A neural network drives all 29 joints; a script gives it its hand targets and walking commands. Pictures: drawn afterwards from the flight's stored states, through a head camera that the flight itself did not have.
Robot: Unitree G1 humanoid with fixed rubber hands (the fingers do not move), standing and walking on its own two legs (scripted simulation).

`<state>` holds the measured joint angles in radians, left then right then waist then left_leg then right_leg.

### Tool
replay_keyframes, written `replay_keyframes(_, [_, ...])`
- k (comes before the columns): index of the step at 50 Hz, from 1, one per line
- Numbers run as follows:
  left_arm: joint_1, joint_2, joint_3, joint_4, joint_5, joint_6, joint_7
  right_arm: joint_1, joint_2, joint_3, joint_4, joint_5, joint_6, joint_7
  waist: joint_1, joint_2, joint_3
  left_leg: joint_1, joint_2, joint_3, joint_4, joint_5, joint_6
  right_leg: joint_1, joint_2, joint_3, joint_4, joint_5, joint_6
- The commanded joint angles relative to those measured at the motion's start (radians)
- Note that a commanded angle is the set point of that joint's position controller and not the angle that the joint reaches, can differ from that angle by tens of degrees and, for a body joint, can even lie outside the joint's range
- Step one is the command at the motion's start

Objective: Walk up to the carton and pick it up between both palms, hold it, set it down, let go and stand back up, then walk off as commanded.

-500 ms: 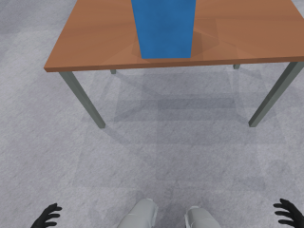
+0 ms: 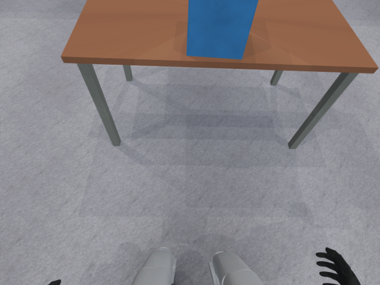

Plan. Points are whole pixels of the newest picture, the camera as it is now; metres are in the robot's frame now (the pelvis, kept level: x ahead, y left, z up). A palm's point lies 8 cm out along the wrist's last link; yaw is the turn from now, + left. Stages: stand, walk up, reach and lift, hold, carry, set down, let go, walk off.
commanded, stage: walk off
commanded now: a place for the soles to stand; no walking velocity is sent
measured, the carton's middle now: (218, 9) +0.96 -0.06 +0.04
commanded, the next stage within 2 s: stand in 0.82 s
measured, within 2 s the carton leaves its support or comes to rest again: neither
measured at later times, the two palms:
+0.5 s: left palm out of the picture -0.01 +0.24 -0.04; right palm out of the picture +0.04 -0.42 -0.10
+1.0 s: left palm out of the picture +0.00 +0.29 -0.09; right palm out of the picture +0.08 -0.33 -0.08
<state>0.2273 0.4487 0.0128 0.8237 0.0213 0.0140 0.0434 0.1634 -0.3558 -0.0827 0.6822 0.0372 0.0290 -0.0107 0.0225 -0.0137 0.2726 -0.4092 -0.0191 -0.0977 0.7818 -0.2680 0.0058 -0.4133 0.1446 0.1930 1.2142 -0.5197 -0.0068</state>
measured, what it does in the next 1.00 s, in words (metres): steps on the spot: right foot, then left foot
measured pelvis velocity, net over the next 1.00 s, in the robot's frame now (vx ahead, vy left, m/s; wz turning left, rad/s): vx -0.04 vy -0.03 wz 0.06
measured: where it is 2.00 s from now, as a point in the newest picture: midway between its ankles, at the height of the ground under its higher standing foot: outside the picture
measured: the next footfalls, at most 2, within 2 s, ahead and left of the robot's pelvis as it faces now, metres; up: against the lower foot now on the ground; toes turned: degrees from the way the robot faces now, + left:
right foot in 0.18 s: +0.02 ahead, -0.15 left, +0.00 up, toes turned +6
left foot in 0.84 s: +0.04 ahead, +0.11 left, +0.00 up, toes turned -1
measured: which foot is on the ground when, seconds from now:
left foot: down 0.00-0.20, up 0.22-0.82, down 0.84-1.00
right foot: up 0.00-0.16, down 0.18-1.00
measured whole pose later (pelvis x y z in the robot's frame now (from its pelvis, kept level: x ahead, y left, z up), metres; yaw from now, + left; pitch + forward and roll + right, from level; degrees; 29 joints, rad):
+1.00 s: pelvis -0.04 -0.03 +0.01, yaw +3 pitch -2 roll -1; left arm 0.26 0.42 0.01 0.84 0.01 -0.05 0.00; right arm 0.22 -0.36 -0.08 0.80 0.04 -0.04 0.00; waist 0.03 0.02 0.12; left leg -0.36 0.00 -0.09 0.71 -0.31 -0.02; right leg -0.30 0.04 0.03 0.71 -0.39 -0.06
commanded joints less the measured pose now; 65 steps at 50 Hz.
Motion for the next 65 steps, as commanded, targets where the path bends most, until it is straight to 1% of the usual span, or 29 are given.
replay_keyframes(1, [0.174,0.195,0.143,-0.018,0.008,-0.003,-0.023,0.007,-0.300,-0.093,-0.005,-0.063,-0.014,-0.009,-0.028,0.219,-0.251,0.085,0.227,-0.413,-0.508,-0.450,0.162,0.005,-0.051,-0.067,-0.118,-0.006,-0.008])
replay_keyframes(2, [0.154,0.170,0.135,-0.022,0.003,-0.009,-0.022,-0.021,-0.294,-0.088,-0.006,-0.078,-0.005,-0.008,-0.031,0.219,-0.206,0.036,0.238,-0.387,-0.488,-0.442,0.188,0.001,-0.067,-0.093,-0.187,-0.041,-0.008])
replay_keyframes(5, [0.269,0.161,0.142,0.012,-0.004,-0.003,-0.038,-0.113,-0.329,-0.093,-0.034,-0.082,0.012,-0.011,0.052,0.279,-0.245,-0.109,0.213,-0.258,-0.452,-0.420,0.149,0.256,-0.139,-0.158,-0.458,-0.006,-0.048])
replay_keyframes(6, [0.304,0.153,0.132,0.028,-0.001,-0.006,-0.040,-0.132,-0.319,-0.095,-0.041,-0.086,0.018,-0.008,0.073,0.239,-0.242,-0.136,0.186,-0.233,-0.383,-0.429,0.136,0.289,-0.137,-0.153,-0.529,0.016,-0.056])
replay_keyframes(7, [0.284,0.164,0.145,0.032,0.009,-0.015,-0.044,-0.125,-0.292,-0.086,-0.038,-0.086,0.022,-0.008,0.078,0.176,-0.237,-0.245,0.134,-0.225,-0.254,-0.451,0.121,0.365,-0.150,-0.064,-0.571,-0.036,-0.063])
replay_keyframes(8, [0.280,0.203,0.153,0.025,0.027,-0.021,-0.039,-0.122,-0.270,-0.079,-0.036,-0.073,0.023,-0.014,0.090,-0.020,-0.167,-0.346,-0.010,-0.167,-0.003,-0.477,0.085,0.266,-0.225,0.144,-0.720,-0.254,-0.084])
replay_keyframes(9, [0.152,0.267,0.146,-0.027,0.031,-0.029,-0.037,-0.057,-0.231,-0.064,-0.017,-0.047,0.022,-0.019,0.066,-0.235,-0.100,-0.313,-0.198,-0.089,0.308,-0.373,0.023,0.025,-0.415,0.484,-0.984,-0.485,-0.109])
replay_keyframes(10, [0.033,0.286,0.145,-0.071,0.041,-0.025,-0.028,-0.059,-0.262,-0.084,0.003,-0.054,0.018,-0.029,0.048,-0.078,-0.065,-0.190,-0.156,-0.241,0.408,-0.286,-0.014,-0.181,-0.492,0.596,-1.051,-0.512,-0.122])
replay_keyframes(12, [-0.052,0.237,0.128,-0.086,0.028,-0.037,-0.011,-0.025,-0.275,-0.087,0.065,-0.033,0.017,-0.021,0.006,-0.056,0.033,-0.161,-0.124,-0.250,0.430,-0.139,0.000,-0.237,-0.397,0.481,-1.075,-0.401,-0.014])
replay_keyframes(14, [-0.097,0.208,0.139,-0.086,0.014,-0.050,-0.018,0.120,-0.307,-0.085,0.112,-0.033,0.015,-0.013,-0.043,-0.113,-0.093,-0.148,-0.119,-0.200,0.421,-0.112,-0.024,-0.045,-0.321,0.315,-0.989,-0.294,0.008])
replay_keyframes(15, [-0.069,0.204,0.145,-0.095,0.018,-0.053,-0.018,0.152,-0.310,-0.077,0.101,-0.037,0.009,-0.013,-0.023,-0.125,-0.147,-0.169,-0.118,-0.185,0.396,-0.101,-0.029,0.089,-0.329,0.286,-0.967,-0.231,0.014])
replay_keyframes(16, [-0.031,0.195,0.149,-0.097,0.021,-0.060,-0.023,0.169,-0.301,-0.065,0.096,-0.046,0.002,-0.009,-0.011,-0.070,-0.225,-0.167,-0.099,-0.163,0.389,-0.116,-0.038,0.203,-0.350,0.301,-0.938,-0.183,-0.017])
replay_keyframes(19, [0.046,0.173,0.143,-0.103,0.020,-0.075,-0.021,0.138,-0.283,-0.051,0.094,-0.047,-0.009,0.000,0.031,-0.055,-0.313,-0.199,-0.078,-0.149,0.293,-0.111,-0.030,0.415,-0.349,0.283,-0.884,-0.052,0.004])
replay_keyframes(25, [0.110,0.204,0.139,-0.093,0.007,-0.087,-0.026,0.159,-0.316,-0.054,0.120,-0.058,-0.019,0.011,0.031,-0.082,-0.307,-0.135,-0.027,-0.087,0.224,-0.129,-0.012,0.356,-0.394,0.292,-0.968,-0.130,-0.019])
replay_keyframes(30, [0.121,0.188,0.132,-0.066,-0.005,-0.091,-0.026,0.134,-0.289,-0.035,0.123,-0.055,-0.037,0.007,0.051,-0.092,-0.301,-0.164,0.009,-0.065,0.117,-0.164,-0.016,0.435,-0.408,0.237,-0.878,0.212,-0.074])
replay_keyframes(36, [0.107,0.185,0.097,-0.064,-0.007,-0.092,-0.029,0.104,-0.251,-0.026,0.114,-0.058,-0.061,-0.002,0.031,-0.095,-0.317,-0.048,0.055,0.013,-0.045,-0.214,0.014,0.375,-0.412,0.125,-0.745,0.640,-0.110])
replay_keyframes(39, [0.003,0.168,0.080,-0.084,-0.012,-0.083,-0.037,0.176,-0.226,-0.031,0.130,-0.064,-0.079,0.000,-0.047,-0.098,-0.351,0.239,0.057,0.029,-0.255,-0.047,0.046,0.139,-0.370,0.025,-0.650,0.562,-0.135])
replay_keyframes(40, [-0.004,0.142,0.067,-0.077,-0.014,-0.079,-0.034,0.174,-0.222,-0.030,0.128,-0.064,-0.086,-0.002,-0.063,-0.069,-0.355,0.333,0.048,0.012,-0.339,0.033,0.052,0.090,-0.341,0.006,-0.596,0.595,-0.115])
replay_keyframes(41, [0.025,0.098,0.055,-0.075,-0.019,-0.073,-0.030,0.176,-0.268,-0.040,0.134,-0.078,-0.093,-0.005,-0.057,0.051,-0.428,0.440,0.154,-0.202,-0.391,0.055,0.080,0.006,-0.273,-0.050,-0.456,0.488,-0.069])
replay_keyframes(42, [0.022,0.063,0.048,-0.077,-0.021,-0.072,-0.029,0.116,-0.302,-0.049,0.119,-0.081,-0.098,-0.013,-0.032,0.135,-0.397,0.380,0.271,-0.377,-0.407,0.112,0.132,-0.057,-0.177,-0.123,-0.384,0.251,-0.024])
replay_keyframes(43, [0.065,0.079,0.047,-0.041,-0.019,-0.066,-0.027,0.060,-0.331,-0.039,0.106,-0.072,-0.094,-0.009,-0.012,0.170,-0.349,0.274,0.336,-0.533,-0.464,-0.053,0.160,-0.074,-0.110,-0.133,-0.360,-0.070,-0.008])
replay_keyframes(44, [0.068,0.109,0.074,-0.049,-0.014,-0.065,-0.025,0.023,-0.312,-0.030,0.089,-0.075,-0.085,-0.004,0.000,0.160,-0.300,0.164,0.333,-0.479,-0.429,-0.132,0.232,0.021,-0.139,-0.089,-0.397,-0.075,-0.019])
replay_keyframes(48, [0.096,0.120,0.087,0.009,-0.008,-0.086,-0.045,-0.039,-0.249,-0.021,0.078,-0.070,-0.079,0.005,0.020,0.144,-0.321,0.074,0.178,-0.200,-0.348,-0.066,0.107,0.232,-0.141,-0.115,-0.627,0.235,-0.041])
replay_keyframes(50, [0.055,0.135,0.076,0.021,-0.003,-0.091,-0.042,-0.029,-0.235,-0.020,0.091,-0.061,-0.073,0.005,-0.005,0.130,-0.339,0.032,0.138,-0.145,-0.305,-0.120,0.083,0.269,-0.204,-0.021,-0.708,0.171,-0.057])
replay_keyframes(52, [-0.010,0.165,0.067,0.026,-0.003,-0.098,-0.045,-0.036,-0.205,-0.015,0.123,-0.049,-0.067,0.001,-0.026,0.024,-0.283,0.157,0.059,-0.072,-0.216,-0.121,0.050,0.063,-0.310,0.148,-0.845,0.023,-0.105])
replay_keyframes(54, [-0.042,0.151,0.064,0.020,-0.009,-0.098,-0.040,-0.008,-0.214,-0.019,0.135,-0.045,-0.072,0.003,-0.045,0.024,-0.313,0.248,0.080,-0.078,-0.236,-0.014,0.059,0.034,-0.295,0.105,-0.800,0.173,-0.102])
replay_keyframes(57, [0.004,0.115,0.052,0.033,-0.017,-0.091,-0.036,-0.049,-0.237,-0.019,0.125,-0.055,-0.087,0.001,-0.017,0.099,-0.385,0.267,0.158,-0.168,-0.313,0.118,0.101,0.096,-0.221,-0.032,-0.673,0.342,-0.059])
replay_keyframes(59, [0.033,0.115,0.043,0.047,-0.018,-0.092,-0.039,-0.061,-0.246,-0.013,0.119,-0.055,-0.084,-0.005,-0.006,0.067,-0.425,0.235,0.168,-0.144,-0.271,0.224,0.104,0.193,-0.213,-0.050,-0.649,0.442,-0.056])
replay_keyframes(65, [-0.019,0.146,0.048,0.044,-0.004,-0.095,-0.038,-0.074,-0.215,-0.013,0.135,-0.043,-0.068,0.003,-0.029,0.006,-0.347,0.235,0.084,-0.078,-0.216,0.031,0.062,0.086,-0.282,0.069,-0.784,0.271,-0.092])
